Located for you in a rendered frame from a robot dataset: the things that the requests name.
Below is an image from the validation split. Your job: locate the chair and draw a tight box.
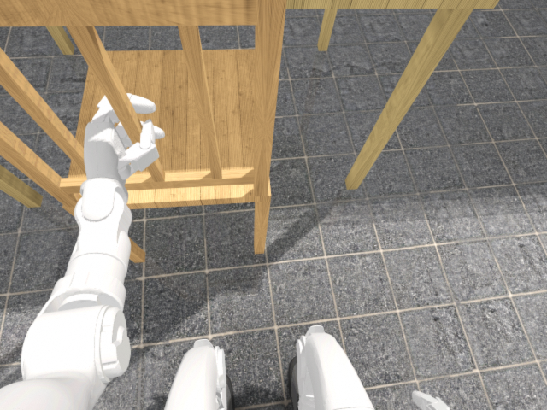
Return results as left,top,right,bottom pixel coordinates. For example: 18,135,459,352
0,0,286,263

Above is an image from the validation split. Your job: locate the left robot forearm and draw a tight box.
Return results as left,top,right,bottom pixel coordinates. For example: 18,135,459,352
21,177,132,380

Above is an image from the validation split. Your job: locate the left robot upper arm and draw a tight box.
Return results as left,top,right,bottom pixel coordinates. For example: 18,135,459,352
0,304,131,410

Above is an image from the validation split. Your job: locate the robot right hand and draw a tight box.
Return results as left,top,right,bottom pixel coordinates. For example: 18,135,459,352
412,391,450,410

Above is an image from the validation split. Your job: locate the robot right shin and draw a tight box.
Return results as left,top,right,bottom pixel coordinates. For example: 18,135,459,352
297,325,325,410

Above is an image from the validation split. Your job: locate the robot left hand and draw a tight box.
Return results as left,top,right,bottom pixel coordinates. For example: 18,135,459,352
84,93,165,186

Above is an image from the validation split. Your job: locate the robot left thigh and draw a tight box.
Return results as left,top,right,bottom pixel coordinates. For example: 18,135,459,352
164,345,226,410

